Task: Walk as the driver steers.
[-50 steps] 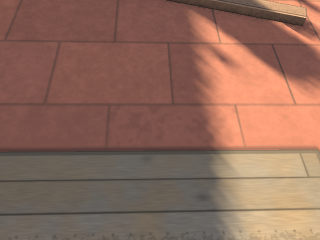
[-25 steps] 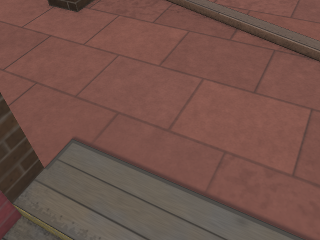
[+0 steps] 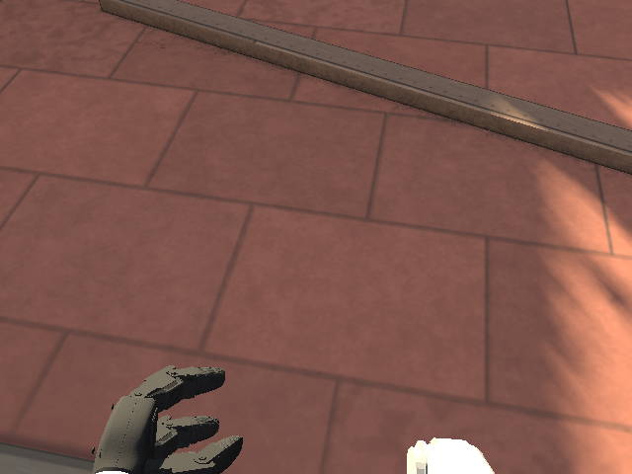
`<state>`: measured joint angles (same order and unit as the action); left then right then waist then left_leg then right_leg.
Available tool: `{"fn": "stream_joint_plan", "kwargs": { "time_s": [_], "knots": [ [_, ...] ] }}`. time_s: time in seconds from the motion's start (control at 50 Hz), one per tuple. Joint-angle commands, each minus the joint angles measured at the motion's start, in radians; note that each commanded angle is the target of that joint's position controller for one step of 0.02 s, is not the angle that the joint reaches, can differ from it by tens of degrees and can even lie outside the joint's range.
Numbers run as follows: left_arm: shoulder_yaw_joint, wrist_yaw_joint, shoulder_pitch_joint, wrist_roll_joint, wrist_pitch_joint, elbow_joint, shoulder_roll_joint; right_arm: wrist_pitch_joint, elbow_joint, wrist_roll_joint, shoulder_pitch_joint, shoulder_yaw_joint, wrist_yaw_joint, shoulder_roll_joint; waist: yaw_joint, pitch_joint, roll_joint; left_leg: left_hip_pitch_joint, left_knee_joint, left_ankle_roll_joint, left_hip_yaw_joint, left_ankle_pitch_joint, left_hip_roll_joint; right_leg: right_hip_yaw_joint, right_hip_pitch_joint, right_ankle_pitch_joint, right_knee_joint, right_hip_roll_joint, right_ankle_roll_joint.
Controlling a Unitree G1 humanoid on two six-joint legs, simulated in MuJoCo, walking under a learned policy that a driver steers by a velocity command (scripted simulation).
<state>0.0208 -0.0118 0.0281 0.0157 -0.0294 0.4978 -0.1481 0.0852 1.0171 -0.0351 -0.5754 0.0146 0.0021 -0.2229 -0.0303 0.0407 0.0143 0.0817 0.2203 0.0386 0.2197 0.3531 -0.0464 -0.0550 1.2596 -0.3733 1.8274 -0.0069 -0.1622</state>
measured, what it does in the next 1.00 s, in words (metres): climbs: right foot 0.11 m higher, then left foot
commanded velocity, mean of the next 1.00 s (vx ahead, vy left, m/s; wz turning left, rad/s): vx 0.99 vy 0.00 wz -0.06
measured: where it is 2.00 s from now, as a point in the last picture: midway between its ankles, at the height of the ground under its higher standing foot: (459, 54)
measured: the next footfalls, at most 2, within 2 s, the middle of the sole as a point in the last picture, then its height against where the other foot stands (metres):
right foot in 0.12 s outside the picture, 0.11 m higher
left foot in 0.54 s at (372, 364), level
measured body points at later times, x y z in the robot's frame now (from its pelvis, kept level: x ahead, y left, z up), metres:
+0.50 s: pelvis +0.46 -0.07 +0.10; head +0.50 -0.09 +0.55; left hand +0.56 +0.21 -0.01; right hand +0.64 -0.35 +0.05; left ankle +0.67 -0.04 -0.60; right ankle +0.20 -0.05 -0.60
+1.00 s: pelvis +0.94 -0.21 +0.09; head +0.98 -0.21 +0.54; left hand +1.22 -0.03 +0.04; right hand +0.87 -0.49 -0.03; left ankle +0.70 -0.08 -0.54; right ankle +1.04 -0.34 -0.62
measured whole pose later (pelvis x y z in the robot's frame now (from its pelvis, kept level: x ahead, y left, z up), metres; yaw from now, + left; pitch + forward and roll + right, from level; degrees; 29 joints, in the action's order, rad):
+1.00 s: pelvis +0.94 -0.21 +0.09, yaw -2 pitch +3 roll -2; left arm 0.03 0.01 0.01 0.06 0.11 0.58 -0.23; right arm 0.07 0.87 0.01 -0.50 0.07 -0.01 -0.30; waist 0.11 -0.02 -0.02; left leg -0.10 1.01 -0.11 -0.18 0.43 0.12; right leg 0.01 0.54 -0.15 0.64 0.01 0.01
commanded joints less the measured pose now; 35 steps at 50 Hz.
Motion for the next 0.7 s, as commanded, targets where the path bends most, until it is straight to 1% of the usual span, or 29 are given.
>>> {"fn": "stream_joint_plan", "kwargs": {
  "time_s": [0.02, 0.04, 0.06, 0.08, 0.1, 0.12, 0.14, 0.16, 0.18, 0.22, 0.24, 0.26, 0.28, 0.32, 0.36, 0.38, 0.42, 0.44, 0.46, 0.48, 0.5, 0.52, 0.54, 0.56, 0.58, 0.62, 0.64, 0.66, 0.7],
  "knots": [
    [-0.003, -0.015, -0.057, 0.027, -0.004, -0.037, -0.065, 0.043, -0.146, 0.034, 0.225, 0.006, 0.020, -0.133, -0.136, -0.096, 0.003, -0.401, -0.161, -0.092, 0.145, -0.944, -0.118, -0.160, -0.517, 0.053, -0.320, 0.009, -0.032],
    [-0.009, -0.023, -0.066, 0.015, 0.005, -0.028, -0.081, 0.047, -0.166, 0.047, 0.172, 0.026, 0.034, -0.212, -0.122, 0.019, -0.029, -0.318, -0.065, -0.119, 0.106, -1.354, -0.160, -0.197, -0.683, 0.066, -0.439, 0.045, -0.036],
    [-0.023, -0.030, -0.127, 0.009, 0.005, -0.011, -0.103, 0.042, -0.181, 0.043, 0.163, 0.055, 0.046, -0.300, -0.155, 0.113, -0.125, -0.168, 0.086, -0.128, 0.088, -1.621, -0.206, -0.190, -0.732, 0.007, -0.521, 0.072, -0.041],
    [-0.044, -0.030, -0.267, -0.002, 0.005, 0.025, -0.142, 0.017, -0.214, 0.023, 0.200, 0.081, 0.046, -0.357, -0.209, 0.214, -0.186, -0.050, 0.322, -0.136, 0.063, -1.771, -0.239, -0.165, -0.802, -0.121, -0.579, 0.105, -0.054],
    [-0.071, -0.025, -0.386, -0.014, 0.011, 0.056, -0.213, -0.003, -0.256, 0.012, 0.224, 0.098, 0.029, -0.369, -0.226, 0.284, -0.207, -0.050, 0.615, -0.151, 0.014, -1.781, -0.260, -0.094, -0.945, -0.291, -0.685, 0.165, -0.075],
    [-0.109, -0.023, -0.389, -0.028, 0.026, 0.056, -0.275, -0.002, -0.274, 0.016, 0.216, 0.101, 0.007, -0.311, -0.224, 0.269, -0.146, -0.223, 1.032, -0.120, -0.032, -1.220, -0.192, 0.112, -1.115, -0.276, -0.943, 0.170, -0.136],
    [-0.134, -0.017, -0.257, -0.051, 0.028, 0.072, -0.353, 0.024, -0.370, -0.003, 0.296, 0.045, -0.035, -0.081, -0.113, 0.173, 0.226, -0.743, 1.456, -0.067, -0.110, -0.131, 0.050, 0.614, -1.219, -0.320, -1.229, 0.025, -0.232],
    [-0.147, -0.001, -0.248, -0.026, 0.011, 0.049, -0.388, 0.062, -0.524, -0.038, 0.366, 0.028, -0.053, -0.056, -0.073, 0.216, 0.236, -1.043, 1.732, -0.062, -0.317, -0.111, 0.114, 1.083, -1.322, -0.312, -1.481, -0.112, -0.328],
    [-0.140, 0.010, -0.310, -0.017, 0.024, 0.086, -0.361, 0.078, -0.544, -0.043, 0.406, 0.021, -0.047, -0.061, -0.066, 0.151, 0.080, -1.145, 1.780, -0.068, -0.354, -0.105, 0.070, 1.131, -1.321, -0.317, -1.550, -0.167, -0.297],
    [-0.118, 0.023, -0.379, 0.008, 0.065, 0.191, -0.266, 0.059, -0.555, -0.042, 0.409, -0.022, -0.016, 0.001, 0.035, -0.091, -0.089, -1.159, 1.736, -0.056, -0.327, -0.025, 0.016, 0.847, -1.008, -0.047, -1.462, -0.091, -0.203],
    [-0.110, 0.029, -0.351, 0.015, 0.079, 0.192, -0.252, 0.028, -0.558, -0.051, 0.383, -0.037, -0.010, 0.007, 0.079, -0.119, -0.096, -1.121, 1.659, -0.047, -0.318, 0.060, 0.000, 0.725, -0.905, -0.003, -1.441, -0.048, -0.190],
    [-0.095, 0.026, -0.334, 0.008, 0.095, 0.195, -0.222, 0.000, -0.546, -0.051, 0.363, -0.028, -0.004, -0.023, 0.108, -0.136, -0.107, -1.069, 1.538, -0.043, -0.323, 0.076, -0.024, 0.619, -0.838, 0.024, -1.461, -0.014, -0.163],
    [-0.087, 0.016, -0.323, 0.000, 0.110, 0.207, -0.224, -0.023, -0.559, -0.042, 0.391, -0.027, 0.000, -0.050, 0.128, -0.167, -0.097, -0.997, 1.386, -0.039, -0.294, 0.104, -0.030, 0.535, -0.733, 0.042, -1.507, 0.027, -0.140],
    [-0.100, 0.020, -0.321, 0.001, 0.129, 0.214, -0.272, -0.029, -0.623, -0.030, 0.551, -0.025, -0.005, -0.108, 0.082, -0.206, -0.101, -0.872, 1.030, -0.017, -0.227, 0.018, -0.051, 0.469, -0.671, 0.195, -1.620, 0.064, -0.151],
    [-0.104, 0.027, -0.326, -0.014, 0.138, 0.233, -0.271, -0.018, -0.604, -0.013, 0.540, -0.044, -0.024, -0.062, 0.063, -0.134, -0.060, -0.616, 0.661, -0.023, -0.188, -0.293, -0.050, 0.323, -0.727, 0.423, -1.652, 0.108, -0.106],
    [-0.105, 0.023, -0.377, -0.026, 0.148, 0.257, -0.276, -0.012, -0.584, 0.000, 0.549, -0.052, -0.034, -0.036, 0.023, -0.074, -0.041, -0.499, 0.545, -0.042, -0.160, -0.437, -0.028, 0.307, -0.798, 0.494, -1.702, 0.082, -0.099],
    [-0.123, 0.007, -0.422, -0.022, 0.158, 0.269, -0.330, -0.019, -0.520, 0.010, 0.539, -0.035, -0.040, -0.064, -0.014, 0.034, -0.039, -0.470, 0.430, -0.066, -0.115, -0.495, 0.058, 0.261, -1.109, 0.829, -1.685, 0.043, -0.065],
    [-0.125, 0.005, -0.448, -0.015, 0.162, 0.277, -0.340, -0.014, -0.518, 0.016, 0.539, -0.023, -0.035, -0.092, -0.022, 0.021, 0.049, -0.506, 0.369, -0.090, -0.098, -0.463, 0.068, 0.259, -1.239, 1.065, -1.611, -0.007, -0.037],
    [-0.128, 0.008, -0.460, -0.005, 0.164, 0.285, -0.346, -0.010, -0.506, 0.022, 0.523, -0.005, -0.023, -0.127, -0.009, 0.038, 0.099, -0.502, 0.331, -0.108, -0.092, -0.410, 0.083, 0.263, -1.354, 1.235, -1.526, -0.047, -0.002],
    [-0.132, 0.013, -0.455, 0.014, 0.158, 0.290, -0.352, -0.008, -0.470, 0.026, 0.425, 0.018, -0.011, -0.165, 0.048, 0.091, 0.123, -0.434, 0.310, -0.127, -0.102, -0.372, 0.097, 0.259, -1.429, 1.323, -1.395, -0.068, 0.022],
    [-0.136, 0.021, -0.410, 0.041, 0.141, 0.277, -0.353, -0.011, -0.406, 0.036, 0.252, 0.040, -0.001, -0.195, 0.143, 0.162, 0.122, -0.297, 0.269, -0.141, -0.091, -0.348, 0.114, 0.223, -1.445, 1.370, -1.195, -0.066, 0.035],
    [-0.135, 0.027, -0.328, 0.049, 0.129, 0.252, -0.341, -0.020, -0.341, 0.031, 0.049, 0.063, 0.010, -0.231, 0.268, 0.208, 0.079, -0.075, 0.261, -0.181, -0.125, -0.327, 0.069, 0.175, -1.299, 1.248, -0.866, -0.020, 0.049],
    [-0.099, 0.024, -0.256, 0.061, 0.139, 0.215, -0.209, -0.029, -0.290, 0.017, -0.074, 0.067, 0.016, -0.249, 0.286, 0.205, -0.107, 0.165, 0.424, -0.198, -0.276, -0.255, -0.033, 0.148, -0.951, 0.358, -0.455, 0.090, 0.060],
    [-0.068, 0.006, -0.498, -0.013, 0.152, 0.154, -0.131, -0.026, -0.299, -0.018, 0.053, 0.079, -0.001, -0.307, 0.041, 0.265, -0.451, 0.366, 0.208, -0.386, -0.985, -0.155, -0.253, 0.179, -0.544, -0.100, -0.223, 0.201, 0.117],
    [-0.058, 0.019, -0.442, 0.014, 0.153, 0.175, -0.201, -0.027, -0.350, -0.002, 0.183, 0.085, -0.016, -0.224, 0.072, 0.211, -0.183, 0.268, 0.059, -0.425, -1.052, 0.067, -0.252, 0.186, -0.469, 0.034, -0.250, 0.091, 0.093],
    [-0.057, 0.012, -0.235, 0.041, 0.155, 0.133, -0.248, -0.020, -0.315, 0.014, 0.180, 0.069, -0.022, -0.149, 0.073, 0.032, 0.068, -0.021, 0.025, -0.368, -0.849, 0.031, -0.182, 0.174, -0.516, 0.121, -0.402, 0.005, 0.104],
    [-0.051, 0.007, -0.176, 0.058, 0.146, 0.103, -0.235, -0.012, -0.281, 0.018, 0.142, 0.058, -0.018, -0.131, 0.063, -0.024, 0.092, -0.125, 0.015, -0.331, -0.754, -0.047, -0.121, 0.167, -0.542, 0.111, -0.468, -0.016, 0.117],
    [-0.038, -0.002, -0.194, 0.066, 0.131, 0.081, -0.210, -0.005, -0.257, 0.021, 0.120, 0.059, -0.012, -0.147, 0.025, -0.059, 0.025, -0.186, 0.002, -0.333, -0.723, -0.073, -0.094, 0.159, -0.541, 0.093, -0.524, -0.030, 0.134],
    [-0.021, -0.009, -0.163, 0.070, 0.110, 0.051, -0.195, 0.007, -0.236, 0.027, 0.082, 0.063, -0.013, -0.170, 0.013, -0.105, -0.010, -0.259, -0.031, -0.347, -0.691, -0.124, -0.067, 0.136, -0.503, 0.043, -0.623, -0.061, 0.160]
  ]
}}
